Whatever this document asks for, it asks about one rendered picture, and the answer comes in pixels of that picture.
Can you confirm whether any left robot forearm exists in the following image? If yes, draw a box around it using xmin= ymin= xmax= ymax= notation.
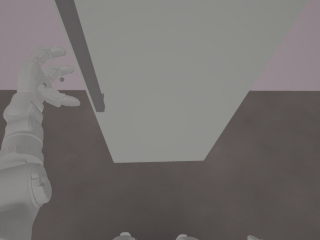
xmin=0 ymin=92 xmax=44 ymax=170

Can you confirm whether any handle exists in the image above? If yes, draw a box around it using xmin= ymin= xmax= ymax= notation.
xmin=55 ymin=0 xmax=105 ymax=112

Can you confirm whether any robot left shin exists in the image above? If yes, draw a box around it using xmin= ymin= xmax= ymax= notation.
xmin=120 ymin=232 xmax=131 ymax=236

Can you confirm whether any robot left hand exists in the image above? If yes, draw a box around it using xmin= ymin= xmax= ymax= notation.
xmin=16 ymin=45 xmax=80 ymax=108

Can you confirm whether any fridge door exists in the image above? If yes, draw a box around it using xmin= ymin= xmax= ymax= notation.
xmin=51 ymin=0 xmax=308 ymax=163

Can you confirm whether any left robot upper arm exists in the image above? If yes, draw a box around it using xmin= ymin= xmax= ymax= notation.
xmin=0 ymin=162 xmax=52 ymax=240

